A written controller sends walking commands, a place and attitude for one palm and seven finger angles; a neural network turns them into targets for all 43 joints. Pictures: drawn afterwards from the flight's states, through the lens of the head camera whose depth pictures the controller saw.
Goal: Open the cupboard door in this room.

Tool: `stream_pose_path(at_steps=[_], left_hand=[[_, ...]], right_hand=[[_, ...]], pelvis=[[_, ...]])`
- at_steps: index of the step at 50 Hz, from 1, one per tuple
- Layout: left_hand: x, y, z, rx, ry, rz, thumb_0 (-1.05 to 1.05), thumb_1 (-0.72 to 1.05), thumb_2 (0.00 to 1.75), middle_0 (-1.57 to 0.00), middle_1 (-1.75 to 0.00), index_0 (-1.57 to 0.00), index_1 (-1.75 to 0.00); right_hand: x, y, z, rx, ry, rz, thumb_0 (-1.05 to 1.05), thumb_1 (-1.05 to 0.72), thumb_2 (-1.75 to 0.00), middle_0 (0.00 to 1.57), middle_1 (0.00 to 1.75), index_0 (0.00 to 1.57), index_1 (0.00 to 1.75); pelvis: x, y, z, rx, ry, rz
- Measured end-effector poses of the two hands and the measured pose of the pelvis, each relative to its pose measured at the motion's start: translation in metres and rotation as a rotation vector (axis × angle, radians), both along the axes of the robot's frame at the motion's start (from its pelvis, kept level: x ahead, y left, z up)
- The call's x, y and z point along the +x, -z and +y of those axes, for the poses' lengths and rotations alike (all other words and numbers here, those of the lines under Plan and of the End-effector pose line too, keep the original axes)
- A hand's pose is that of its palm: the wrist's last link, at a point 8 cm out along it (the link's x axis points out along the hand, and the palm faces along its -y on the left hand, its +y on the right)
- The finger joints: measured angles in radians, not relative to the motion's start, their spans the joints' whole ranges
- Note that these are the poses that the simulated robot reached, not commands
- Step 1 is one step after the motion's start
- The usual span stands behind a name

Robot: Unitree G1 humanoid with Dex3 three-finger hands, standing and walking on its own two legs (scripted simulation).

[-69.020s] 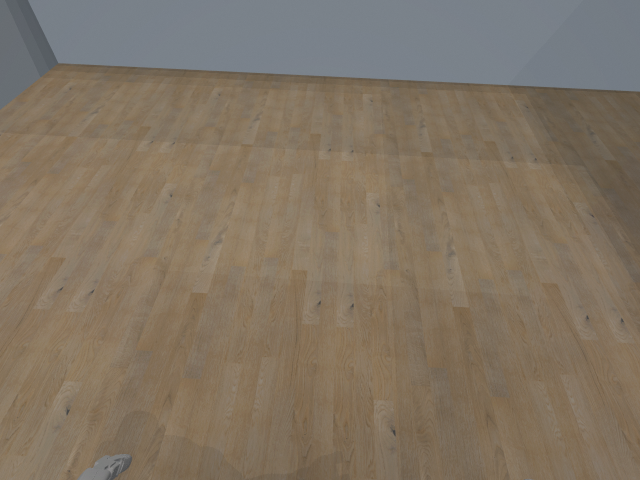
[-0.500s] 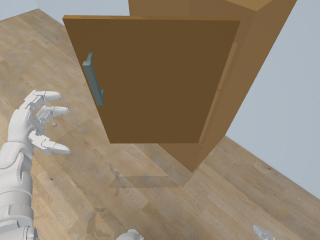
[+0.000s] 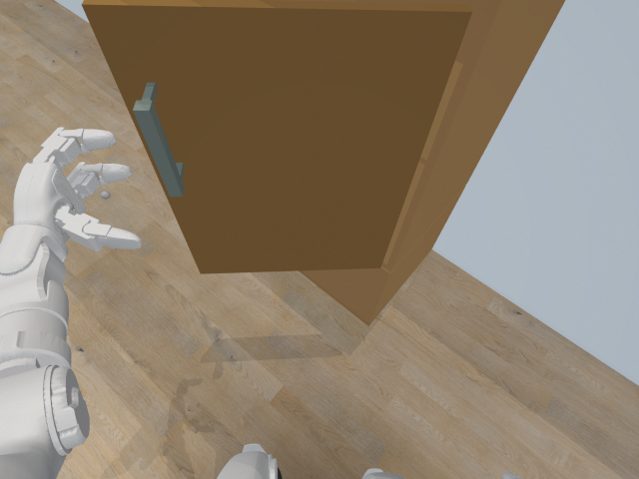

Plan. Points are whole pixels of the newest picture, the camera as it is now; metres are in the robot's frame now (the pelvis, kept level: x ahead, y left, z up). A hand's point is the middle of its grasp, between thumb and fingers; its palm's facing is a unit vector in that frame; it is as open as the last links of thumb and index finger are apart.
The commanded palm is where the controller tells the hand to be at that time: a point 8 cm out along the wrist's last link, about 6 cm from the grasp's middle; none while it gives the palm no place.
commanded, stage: move the hooked fingers beside the handle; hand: left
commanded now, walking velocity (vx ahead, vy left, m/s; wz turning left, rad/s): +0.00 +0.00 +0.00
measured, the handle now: (164, 144) +0.54 +0.22 +0.08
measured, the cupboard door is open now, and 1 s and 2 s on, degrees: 44 44 44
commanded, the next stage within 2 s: slide the fingers in behind the handle in 1.22 s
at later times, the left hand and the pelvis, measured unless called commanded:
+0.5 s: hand (117, 156) +0.50 +0.26 +0.10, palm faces +0.05 -1.00 -0.01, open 14.0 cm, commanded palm +0.47 +0.31 +0.08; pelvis +0.01 +0.00 -0.01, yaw -2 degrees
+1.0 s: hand (110, 176) +0.47 +0.27 +0.08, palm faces +0.03 -1.00 +0.01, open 14.0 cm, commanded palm +0.46 +0.31 +0.08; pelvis +0.01 +0.01 -0.01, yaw -1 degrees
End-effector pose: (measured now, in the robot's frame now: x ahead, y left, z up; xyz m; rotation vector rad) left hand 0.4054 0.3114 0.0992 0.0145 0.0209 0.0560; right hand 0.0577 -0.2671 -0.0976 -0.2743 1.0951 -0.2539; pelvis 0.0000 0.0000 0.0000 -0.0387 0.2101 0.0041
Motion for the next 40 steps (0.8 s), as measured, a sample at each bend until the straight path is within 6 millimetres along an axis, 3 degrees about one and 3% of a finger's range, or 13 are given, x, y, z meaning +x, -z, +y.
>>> stream_pose_path(at_steps=[11, 22, 28, 34, 40], left_hand=[[0.031, -0.002, 0.002, 0.000, -0.007, -0.013, -0.02, -0.50, 0.30, -0.30, -1.20, -0.30, -1.20], [0.060, 0.003, 0.005, 0.002, 0.002, 0.004, -0.02, -0.50, 0.30, -0.30, -1.20, -0.30, -1.20], [0.069, 0.006, 0.006, -0.004, 0.007, 0.010, -0.02, -0.50, 0.30, -0.30, -1.20, -0.30, -1.20], [0.062, 0.014, 0.016, -0.008, -0.011, 0.032, -0.02, -0.50, 0.30, -0.30, -1.20, -0.30, -1.20], [0.053, 0.007, 0.024, 0.002, -0.018, -0.028, -0.02, -0.50, 0.30, -0.30, -1.20, -0.29, -1.20]], right_hand=[[-0.037, 0.005, -0.009, -0.018, 0.063, 0.126, 0.01, -0.90, -0.90, 0.21, 0.30, 0.20, 0.30], [-0.056, 0.007, -0.008, -0.029, 0.098, 0.212, 0.01, -0.90, -0.90, 0.21, 0.30, 0.20, 0.30], [-0.058, 0.007, -0.004, -0.022, 0.116, 0.229, 0.01, -0.90, -0.90, 0.21, 0.30, 0.20, 0.30], [-0.050, 0.006, 0.001, -0.008, 0.120, 0.218, 0.01, -0.90, -0.90, 0.21, 0.30, 0.20, 0.30], [-0.036, 0.006, 0.004, -0.009, 0.097, 0.197, 0.01, -0.90, -0.90, 0.21, 0.30, 0.20, 0.30]], pelvis=[[0.002, 0.006, -0.002, -0.006, 0.012, 0.046], [0.005, 0.012, -0.001, -0.015, 0.020, 0.095], [0.010, 0.013, 0.001, -0.017, 0.030, 0.112], [0.016, 0.012, 0.003, -0.017, 0.037, 0.110], [0.018, 0.011, 0.006, -0.024, 0.028, 0.098]])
